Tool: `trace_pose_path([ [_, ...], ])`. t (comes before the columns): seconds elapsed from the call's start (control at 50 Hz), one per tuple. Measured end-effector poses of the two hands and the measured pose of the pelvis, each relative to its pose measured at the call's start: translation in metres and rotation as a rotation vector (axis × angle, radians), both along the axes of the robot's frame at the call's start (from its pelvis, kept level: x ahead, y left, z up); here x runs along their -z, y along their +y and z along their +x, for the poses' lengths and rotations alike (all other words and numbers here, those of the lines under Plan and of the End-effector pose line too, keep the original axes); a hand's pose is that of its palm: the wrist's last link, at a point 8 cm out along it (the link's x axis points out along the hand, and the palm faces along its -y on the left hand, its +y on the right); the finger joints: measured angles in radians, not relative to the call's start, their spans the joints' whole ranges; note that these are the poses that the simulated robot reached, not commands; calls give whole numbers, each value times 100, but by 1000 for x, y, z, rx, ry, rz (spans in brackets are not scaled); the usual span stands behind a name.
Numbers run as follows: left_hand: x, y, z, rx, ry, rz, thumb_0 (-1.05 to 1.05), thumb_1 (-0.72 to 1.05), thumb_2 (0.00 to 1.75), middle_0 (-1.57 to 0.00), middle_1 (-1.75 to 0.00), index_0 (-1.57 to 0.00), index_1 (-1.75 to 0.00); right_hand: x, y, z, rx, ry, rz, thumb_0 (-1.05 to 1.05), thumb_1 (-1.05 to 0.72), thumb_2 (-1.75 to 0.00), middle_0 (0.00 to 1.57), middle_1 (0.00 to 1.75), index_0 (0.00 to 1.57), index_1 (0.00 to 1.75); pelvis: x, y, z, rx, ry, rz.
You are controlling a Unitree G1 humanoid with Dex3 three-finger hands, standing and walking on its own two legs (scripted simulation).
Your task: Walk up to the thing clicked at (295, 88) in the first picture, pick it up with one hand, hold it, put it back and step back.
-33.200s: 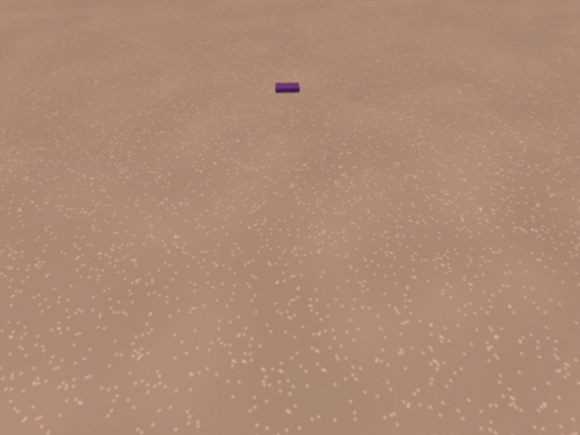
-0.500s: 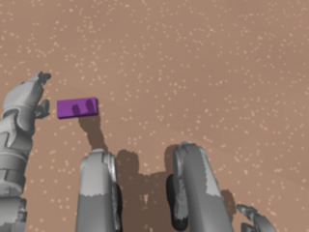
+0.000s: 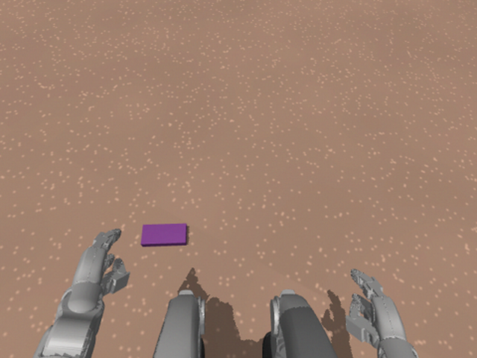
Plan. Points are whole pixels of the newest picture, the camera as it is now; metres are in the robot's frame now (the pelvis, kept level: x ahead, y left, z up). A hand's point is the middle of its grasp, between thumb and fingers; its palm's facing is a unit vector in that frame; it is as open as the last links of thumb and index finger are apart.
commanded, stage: home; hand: left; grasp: from above
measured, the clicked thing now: (164, 235) +0.52 +0.24 -0.59
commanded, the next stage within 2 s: none
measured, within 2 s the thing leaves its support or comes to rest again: neither
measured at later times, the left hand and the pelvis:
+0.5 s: hand (93, 302) +0.21 +0.19 +0.06, palm faces +0.09 -0.97 -0.21, open 7.4 cm; pelvis +0.05 +0.00 +0.11, yaw +2 degrees
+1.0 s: hand (96, 299) +0.21 +0.19 +0.06, palm faces +0.08 -0.98 -0.21, open 7.4 cm; pelvis +0.06 +0.00 +0.11, yaw +2 degrees
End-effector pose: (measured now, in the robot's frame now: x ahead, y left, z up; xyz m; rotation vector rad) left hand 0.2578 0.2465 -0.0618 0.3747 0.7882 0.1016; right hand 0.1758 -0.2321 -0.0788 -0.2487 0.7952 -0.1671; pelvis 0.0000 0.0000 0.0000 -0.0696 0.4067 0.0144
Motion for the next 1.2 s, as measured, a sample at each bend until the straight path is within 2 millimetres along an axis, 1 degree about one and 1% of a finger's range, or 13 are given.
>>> trace_pose_path([
  [0.14,-53,-5,-19,-112,18,-106,1,90,90,-21,-30,-20,-30,-50,-5,-11,55,-10,-33,1,-90,-90,21,30,21,30,-47,0,19,-8,-76,5],
  [0.26,-96,-9,-36,-141,23,-151,1,91,90,-20,-30,-20,-30,-87,-11,-12,89,-47,-58,1,-90,-90,21,30,21,30,-79,1,36,-11,-141,11],
  [0.32,-117,-10,-46,-143,16,-158,1,91,90,-20,-30,-20,-30,-102,-12,-8,96,-79,-61,1,-90,-90,21,30,21,30,-91,1,43,-13,-168,14],
  [0.38,-135,-12,-54,-140,3,-157,1,91,90,-20,-30,-20,-30,-113,-11,1,93,-121,-58,1,-90,-90,20,30,21,30,-100,1,49,-15,-189,16],
  [0.46,-149,-12,-63,-143,-4,-159,1,91,90,-20,-30,-20,-30,-124,-7,16,77,-179,-48,1,-90,-90,20,30,21,30,-106,2,53,-19,-212,19],
  [0.52,-152,-12,-68,-147,-3,-163,1,91,90,-20,-30,-20,-30,-131,-3,28,53,-218,-44,1,-90,-90,20,30,21,30,-108,1,55,-23,-224,22],
  [0.6,-149,-12,-71,-153,8,-171,1,91,90,-20,-30,-20,-30,-137,1,41,19,-255,-46,1,-90,-90,21,30,21,30,-109,0,54,-28,-232,25],
  [0.7,-145,-13,-71,-152,17,-177,1,91,90,-20,-30,-20,-30,-140,2,49,-4,-271,-53,1,-90,-90,21,30,21,30,-108,-1,54,-29,-233,26],
  [0.8,-145,-14,-68,-147,10,-178,1,91,90,-20,-30,-20,-30,-138,0,47,-6,-256,-60,1,-90,-90,21,30,21,30,-108,-1,56,-30,-234,25],
  [1.04,-148,-13,-61,-137,10,-167,1,91,90,-20,-30,-20,-30,-128,-3,32,26,-200,-55,1,-90,-90,21,30,21,30,-109,0,60,-23,-232,25],
  [1.2,-148,-13,-60,-134,8,-171,1,91,90,-20,-30,-20,-30,-128,-4,30,33,-201,-60,1,-90,-90,21,30,21,30,-109,1,60,-20,-233,25],
])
